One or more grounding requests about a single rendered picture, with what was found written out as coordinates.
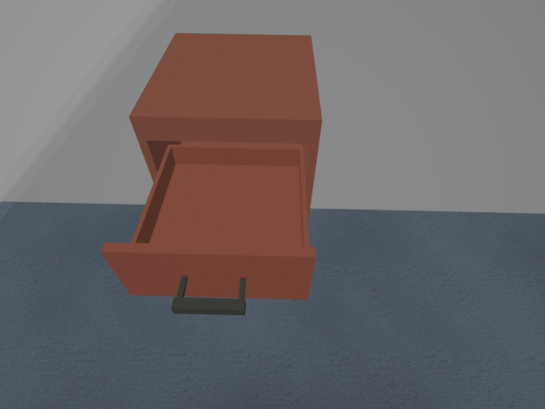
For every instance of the drawer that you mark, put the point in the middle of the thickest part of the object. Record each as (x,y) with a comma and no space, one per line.
(218,213)

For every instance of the handle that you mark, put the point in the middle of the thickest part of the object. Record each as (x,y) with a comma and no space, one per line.
(198,305)

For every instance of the cabinet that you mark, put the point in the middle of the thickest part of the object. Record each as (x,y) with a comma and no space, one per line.
(247,90)

